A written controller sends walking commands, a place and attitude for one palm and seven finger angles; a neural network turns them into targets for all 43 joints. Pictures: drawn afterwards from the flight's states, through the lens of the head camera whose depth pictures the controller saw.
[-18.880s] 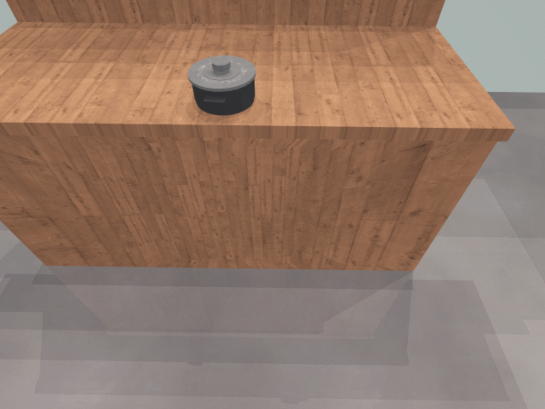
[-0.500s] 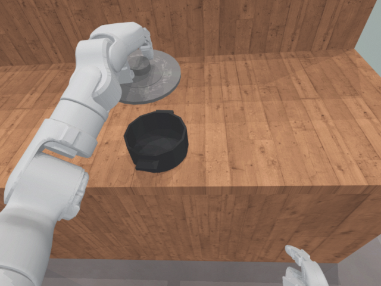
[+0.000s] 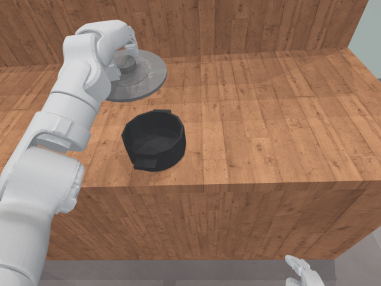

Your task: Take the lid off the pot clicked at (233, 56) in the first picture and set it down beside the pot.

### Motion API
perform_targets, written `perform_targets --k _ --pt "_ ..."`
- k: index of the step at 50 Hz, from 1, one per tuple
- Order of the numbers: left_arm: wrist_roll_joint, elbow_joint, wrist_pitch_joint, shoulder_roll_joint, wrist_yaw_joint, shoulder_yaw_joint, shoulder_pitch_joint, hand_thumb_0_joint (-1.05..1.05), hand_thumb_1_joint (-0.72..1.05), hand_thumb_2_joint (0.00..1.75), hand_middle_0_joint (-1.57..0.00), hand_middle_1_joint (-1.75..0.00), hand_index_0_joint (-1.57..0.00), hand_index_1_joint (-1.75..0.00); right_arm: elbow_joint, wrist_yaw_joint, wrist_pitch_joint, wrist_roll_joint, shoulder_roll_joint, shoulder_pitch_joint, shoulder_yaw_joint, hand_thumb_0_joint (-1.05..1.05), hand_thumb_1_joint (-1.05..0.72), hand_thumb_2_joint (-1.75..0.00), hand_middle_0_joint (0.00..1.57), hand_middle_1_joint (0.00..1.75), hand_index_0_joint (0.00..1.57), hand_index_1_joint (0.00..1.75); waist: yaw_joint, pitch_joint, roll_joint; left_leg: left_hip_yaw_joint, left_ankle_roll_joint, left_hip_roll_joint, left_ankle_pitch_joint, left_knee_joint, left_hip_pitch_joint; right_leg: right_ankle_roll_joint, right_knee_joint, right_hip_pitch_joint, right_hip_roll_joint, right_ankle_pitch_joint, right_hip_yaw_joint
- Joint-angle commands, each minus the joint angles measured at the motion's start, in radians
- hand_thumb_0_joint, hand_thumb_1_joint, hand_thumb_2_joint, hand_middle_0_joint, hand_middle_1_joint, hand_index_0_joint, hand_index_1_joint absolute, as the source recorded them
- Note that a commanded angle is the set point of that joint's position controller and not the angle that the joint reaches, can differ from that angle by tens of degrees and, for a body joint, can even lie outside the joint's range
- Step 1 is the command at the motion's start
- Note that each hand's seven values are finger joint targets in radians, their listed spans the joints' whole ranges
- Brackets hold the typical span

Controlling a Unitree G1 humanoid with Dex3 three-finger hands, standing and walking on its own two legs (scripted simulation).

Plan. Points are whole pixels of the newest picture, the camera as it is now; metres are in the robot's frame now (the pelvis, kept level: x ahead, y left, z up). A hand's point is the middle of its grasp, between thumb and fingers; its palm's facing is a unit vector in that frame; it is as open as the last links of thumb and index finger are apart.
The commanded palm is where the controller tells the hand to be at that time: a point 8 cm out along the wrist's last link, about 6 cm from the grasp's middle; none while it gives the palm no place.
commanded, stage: move the lid sideways beside the pot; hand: left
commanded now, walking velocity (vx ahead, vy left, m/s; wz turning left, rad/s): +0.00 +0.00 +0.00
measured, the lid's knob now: (125, 64) +0.50 +0.14 +0.23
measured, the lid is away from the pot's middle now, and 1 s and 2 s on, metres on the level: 0.04 0.17 0.23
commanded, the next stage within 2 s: lower the lid onto the table in 1.78 s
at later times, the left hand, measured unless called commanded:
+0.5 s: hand (82, 75) +0.46 +0.21 +0.24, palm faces -0.21 -0.03 -0.98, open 7.9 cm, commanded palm +0.44 +0.22 +0.31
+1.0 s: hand (48, 80) +0.44 +0.27 +0.24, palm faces -0.20 -0.03 -0.98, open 7.9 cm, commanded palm +0.43 +0.27 +0.31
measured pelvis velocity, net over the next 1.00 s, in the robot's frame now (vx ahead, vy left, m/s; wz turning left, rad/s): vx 0.00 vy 0.02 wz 0.02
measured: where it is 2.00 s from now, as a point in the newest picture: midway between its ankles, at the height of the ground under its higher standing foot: outside the picture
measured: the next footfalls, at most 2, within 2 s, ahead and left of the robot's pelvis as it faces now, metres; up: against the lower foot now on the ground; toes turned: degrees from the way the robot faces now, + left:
none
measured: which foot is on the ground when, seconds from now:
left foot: down 0.00-1.00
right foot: down 0.00-1.00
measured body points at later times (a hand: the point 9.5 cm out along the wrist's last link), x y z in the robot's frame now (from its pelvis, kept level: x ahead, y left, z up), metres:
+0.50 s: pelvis +0.01 +0.01 +0.00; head +0.03 -0.02 +0.45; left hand +0.47 +0.21 +0.29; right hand +0.14 -0.25 -0.12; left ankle +0.04 +0.10 -0.74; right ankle -0.02 -0.13 -0.74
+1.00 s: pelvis +0.00 +0.02 +0.00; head +0.03 +0.00 +0.45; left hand +0.45 +0.27 +0.30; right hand +0.14 -0.24 -0.12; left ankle +0.04 +0.10 -0.74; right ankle -0.02 -0.13 -0.74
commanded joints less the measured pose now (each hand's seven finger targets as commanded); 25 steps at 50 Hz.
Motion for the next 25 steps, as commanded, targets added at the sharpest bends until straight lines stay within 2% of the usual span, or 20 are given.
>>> perform_targets --k 1,2,3,4,6,7,8,11,12,13,15,16,17,18,20,21,22,23,24,25 --pt "0.005 -0.151 -0.010 0.253 0.034 0.094 -0.540 0.00 0.67 1.04 -1.19 -1.13 -0.71 -0.91 -0.147 -0.011 -0.037 0.004 -0.130 -0.092 -0.048 0.00 -0.90 -0.90 0.20 0.30 0.20 0.30 -0.002 -0.339 -0.163 -0.025 0.039 -0.010 0.115 -0.020 0.208 -0.050 -0.071 0.021 0.040 0.266 -0.034" --pt "0.022 -0.204 -0.020 0.292 0.035 0.108 -0.601 0.00 0.67 1.04 -1.19 -1.13 -0.71 -0.91 -0.153 -0.011 -0.041 0.006 -0.121 -0.097 -0.043 0.00 -0.90 -0.90 0.20 0.30 0.20 0.30 0.001 -0.370 -0.139 -0.026 0.038 -0.011 0.112 -0.024 0.225 -0.048 -0.066 0.030 0.046 0.260 -0.029" --pt "0.023 -0.217 -0.028 0.277 0.030 0.093 -0.634 0.00 0.67 1.04 -1.19 -1.13 -0.71 -0.91 -0.155 -0.017 -0.046 0.004 -0.119 -0.094 -0.046 0.00 -0.90 -0.90 0.20 0.30 0.20 0.30 -0.008 -0.377 -0.120 -0.027 0.043 -0.015 0.119 -0.016 0.240 -0.049 -0.068 0.026 0.049 0.269 -0.029" --pt "0.025 -0.260 -0.038 0.333 0.033 0.129 -0.666 0.00 0.67 1.04 -1.19 -1.13 -0.71 -0.91 -0.153 -0.020 -0.053 0.003 -0.119 -0.083 -0.048 0.00 -0.90 -0.90 0.20 0.30 0.20 0.30 -0.004 -0.422 -0.106 -0.034 0.044 -0.014 0.140 -0.013 0.266 -0.050 -0.061 0.046 0.050 0.287 -0.025" --pt "0.010 -0.315 -0.060 0.373 0.032 0.155 -0.649 0.00 0.67 1.04 -1.19 -1.13 -0.71 -0.91 -0.162 -0.021 -0.063 0.001 -0.129 -0.070 -0.056 0.00 -0.90 -0.90 0.20 0.30 0.20 0.30 -0.004 -0.471 -0.055 -0.045 0.047 -0.014 0.197 0.006 0.304 -0.055 -0.060 0.062 0.048 0.329 -0.021" --pt "0.023 -0.367 -0.073 0.434 0.036 0.201 -0.688 0.00 0.67 1.04 -1.19 -1.13 -0.71 -0.91 -0.162 -0.020 -0.066 -0.001 -0.124 -0.065 -0.055 0.00 -0.90 -0.90 0.20 0.30 0.20 0.30 0.005 -0.509 -0.054 -0.047 0.044 -0.014 0.210 0.001 0.312 -0.053 -0.053 0.092 0.053 0.343 -0.017" --pt "0.024 -0.337 -0.077 0.413 0.030 0.189 -0.661 0.00 0.67 1.04 -1.19 -1.13 -0.71 -0.91 -0.161 -0.022 -0.069 0.000 -0.122 -0.070 -0.056 0.00 -0.90 -0.90 0.20 0.30 0.20 0.30 0.002 -0.491 -0.038 -0.045 0.048 -0.017 0.220 0.008 0.313 -0.056 -0.054 0.078 0.053 0.348 -0.019" --pt "0.004 -0.230 -0.063 0.353 0.017 0.147 -0.539 0.00 0.67 1.04 -1.19 -1.13 -0.71 -0.91 -0.141 -0.016 -0.054 0.009 -0.137 -0.037 -0.063 0.00 -0.90 -0.90 0.20 0.30 0.20 0.30 -0.010 -0.374 -0.057 -0.045 0.042 -0.009 0.222 -0.003 0.277 -0.059 -0.073 0.028 0.054 0.331 -0.038" --pt "0.019 -0.218 -0.057 0.389 0.017 0.177 -0.549 0.00 0.67 1.04 -1.19 -1.13 -0.71 -0.91 -0.136 -0.012 -0.049 0.008 -0.137 -0.037 -0.061 0.00 -0.90 -0.90 0.20 0.30 0.20 0.30 0.000 -0.359 -0.080 -0.043 0.038 -0.008 0.192 -0.011 0.256 -0.056 -0.073 0.032 0.060 0.313 -0.040" --pt "0.021 -0.169 -0.049 0.377 0.009 0.165 -0.523 0.00 0.67 1.04 -1.19 -1.13 -0.71 -0.91 -0.136 -0.012 -0.043 0.011 -0.140 -0.047 -0.060 0.00 -0.90 -0.90 0.20 0.30 0.20 0.30 -0.003 -0.316 -0.080 -0.038 0.041 -0.012 0.169 -0.008 0.231 -0.058 -0.077 0.014 0.059 0.303 -0.040" --pt "0.026 -0.162 -0.048 0.393 0.005 0.163 -0.531 0.00 0.67 1.04 -1.19 -1.13 -0.71 -0.91 -0.136 -0.011 -0.032 0.014 -0.144 -0.049 -0.055 0.00 -0.90 -0.90 0.20 0.30 0.20 0.30 -0.004 -0.307 -0.087 -0.038 0.037 -0.011 0.142 -0.019 0.212 -0.058 -0.077 0.015 0.059 0.283 -0.044" --pt "0.014 -0.208 -0.056 0.361 0.007 0.136 -0.519 0.00 0.67 1.04 -1.19 -1.13 -0.71 -0.91 -0.148 -0.009 -0.031 0.013 -0.150 -0.050 -0.063 0.00 -0.90 -0.90 0.20 0.30 0.20 0.30 -0.009 -0.341 -0.063 -0.039 0.039 -0.010 0.178 -0.007 0.244 -0.061 -0.077 0.018 0.054 0.301 -0.041" --pt "0.031 -0.303 -0.068 0.406 0.012 0.162 -0.581 0.00 0.67 1.04 -1.19 -1.13 -0.71 -0.91 -0.157 -0.006 -0.035 0.011 -0.141 -0.053 -0.063 0.00 -0.90 -0.90 0.20 0.30 0.20 0.30 -0.001 -0.417 -0.036 -0.044 0.036 -0.008 0.217 -0.003 0.283 -0.059 -0.065 0.043 0.060 0.320 -0.036" --pt "0.032 -0.331 -0.076 0.383 0.007 0.147 -0.595 0.00 0.67 1.04 -1.19 -1.13 -0.71 -0.91 -0.166 -0.008 -0.037 0.008 -0.135 -0.066 -0.065 0.00 -0.90 -0.90 0.20 0.30 0.20 0.30 -0.006 -0.447 -0.017 -0.043 0.042 -0.012 0.241 0.013 0.311 -0.060 -0.064 0.041 0.061 0.336 -0.034" --pt "0.028 -0.379 -0.087 0.403 0.006 0.158 -0.613 0.00 0.67 1.04 -1.19 -1.13 -0.71 -0.91 -0.166 -0.008 -0.035 0.011 -0.135 -0.063 -0.065 0.00 -0.90 -0.90 0.20 0.30 0.20 0.30 -0.010 -0.481 0.008 -0.054 0.041 -0.009 0.288 0.020 0.346 -0.060 -0.059 0.036 0.062 0.351 -0.034" --pt "0.006 -0.356 -0.089 0.384 0.004 0.150 -0.553 0.00 0.67 1.04 -1.19 -1.13 -0.71 -0.91 -0.169 -0.009 -0.037 0.009 -0.141 -0.049 -0.071 0.00 -0.90 -0.90 0.20 0.30 0.20 0.30 -0.017 -0.468 0.002 -0.059 0.044 -0.006 0.316 0.029 0.353 -0.061 -0.067 0.022 0.059 0.356 -0.035" --pt "0.016 -0.365 -0.093 0.462 0.006 0.211 -0.592 0.00 0.67 1.04 -1.19 -1.13 -0.71 -0.91 -0.156 -0.010 -0.034 0.008 -0.141 -0.039 -0.070 0.00 -0.90 -0.90 0.20 0.30 0.20 0.30 -0.011 -0.482 -0.027 -0.056 0.041 -0.005 0.286 0.019 0.342 -0.055 -0.067 0.042 0.066 0.349 -0.035" --pt "0.018 -0.280 -0.089 0.465 -0.003 0.219 -0.554 0.00 0.67 1.04 -1.19 -1.13 -0.71 -0.91 -0.150 -0.014 -0.028 0.008 -0.144 -0.041 -0.068 0.00 -0.90 -0.90 0.20 0.30 0.20 0.30 -0.013 -0.436 -0.050 -0.048 0.048 -0.011 0.253 0.021 0.304 -0.057 -0.071 0.034 0.066 0.347 -0.036" --pt "0.013 -0.272 -0.089 0.503 -0.007 0.246 -0.553 0.00 0.67 1.04 -1.19 -1.13 -0.71 -0.91 -0.145 -0.014 -0.023 0.013 -0.148 -0.035 -0.065 0.00 -0.90 -0.90 0.20 0.30 0.20 0.30 -0.007 -0.420 -0.076 -0.047 0.046 -0.011 0.241 0.009 0.283 -0.056 -0.069 0.050 0.062 0.357 -0.040" --pt "0.011 -0.245 -0.088 0.507 -0.012 0.247 -0.538 0.00 0.67 1.04 -1.19 -1.13 -0.71 -0.91 -0.146 -0.014 -0.019 0.014 -0.149 -0.040 -0.063 0.00 -0.90 -0.90 0.20 0.30 0.20 0.30 -0.005 -0.410 -0.084 -0.044 0.047 -0.015 0.229 0.007 0.266 -0.055 -0.070 0.054 0.061 0.356 -0.040"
